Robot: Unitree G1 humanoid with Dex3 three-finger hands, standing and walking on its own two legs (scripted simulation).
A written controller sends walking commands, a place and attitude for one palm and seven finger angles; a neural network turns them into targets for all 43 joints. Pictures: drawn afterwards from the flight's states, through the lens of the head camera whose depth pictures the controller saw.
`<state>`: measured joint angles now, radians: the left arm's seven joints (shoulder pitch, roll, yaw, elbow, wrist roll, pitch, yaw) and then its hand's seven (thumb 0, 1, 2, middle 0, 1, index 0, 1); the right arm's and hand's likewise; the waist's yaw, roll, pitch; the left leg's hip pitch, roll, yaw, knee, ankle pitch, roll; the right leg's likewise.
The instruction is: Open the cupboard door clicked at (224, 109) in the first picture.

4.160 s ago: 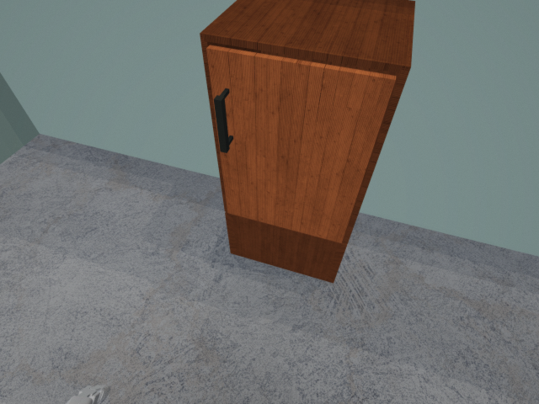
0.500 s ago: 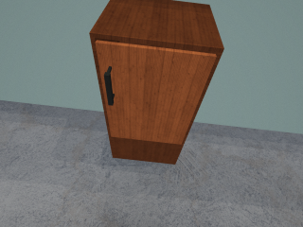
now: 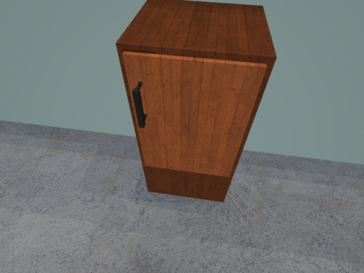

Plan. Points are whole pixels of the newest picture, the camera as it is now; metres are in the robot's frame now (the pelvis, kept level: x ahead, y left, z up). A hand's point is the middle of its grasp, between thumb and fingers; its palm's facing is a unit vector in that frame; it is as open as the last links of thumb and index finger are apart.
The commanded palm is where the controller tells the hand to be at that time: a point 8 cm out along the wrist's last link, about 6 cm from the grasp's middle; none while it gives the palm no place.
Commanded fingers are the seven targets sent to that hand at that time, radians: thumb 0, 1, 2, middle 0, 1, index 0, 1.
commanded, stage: come to a stop and stand still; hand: left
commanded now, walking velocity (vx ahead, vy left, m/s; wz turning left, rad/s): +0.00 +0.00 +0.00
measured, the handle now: (140, 105) +0.62 +0.20 -0.02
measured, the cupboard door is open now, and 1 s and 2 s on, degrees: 0 0 0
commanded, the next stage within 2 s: look again from close up in 0.30 s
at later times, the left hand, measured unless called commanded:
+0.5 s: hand out of the picture +0.04 +0.19 -0.17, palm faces -0.03 -0.97 -0.22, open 7.4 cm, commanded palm none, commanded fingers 0.00 0.90 0.90 -0.20 -0.30 -0.20 -0.30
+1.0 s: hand out of the picture +0.05 +0.17 -0.17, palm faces -0.04 -0.97 -0.23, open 7.4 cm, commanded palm none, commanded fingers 0.00 0.90 0.90 -0.20 -0.30 -0.20 -0.30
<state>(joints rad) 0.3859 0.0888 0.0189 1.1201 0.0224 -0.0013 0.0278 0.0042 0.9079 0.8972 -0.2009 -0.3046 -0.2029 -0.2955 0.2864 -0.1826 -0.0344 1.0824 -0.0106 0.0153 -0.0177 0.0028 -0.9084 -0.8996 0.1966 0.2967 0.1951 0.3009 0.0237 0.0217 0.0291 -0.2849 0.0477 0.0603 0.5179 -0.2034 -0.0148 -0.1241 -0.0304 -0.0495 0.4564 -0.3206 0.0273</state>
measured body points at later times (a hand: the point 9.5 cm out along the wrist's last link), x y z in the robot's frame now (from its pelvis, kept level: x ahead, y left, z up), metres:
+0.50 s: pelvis +0.01 +0.01 +0.00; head +0.03 +0.01 +0.45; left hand +0.04 +0.24 -0.16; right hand +0.03 -0.22 -0.16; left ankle +0.03 +0.11 -0.74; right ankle -0.05 -0.14 -0.74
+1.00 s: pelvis +0.02 -0.02 +0.00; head +0.04 -0.02 +0.45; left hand +0.05 +0.22 -0.15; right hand +0.04 -0.25 -0.16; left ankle +0.03 +0.11 -0.74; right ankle -0.05 -0.14 -0.74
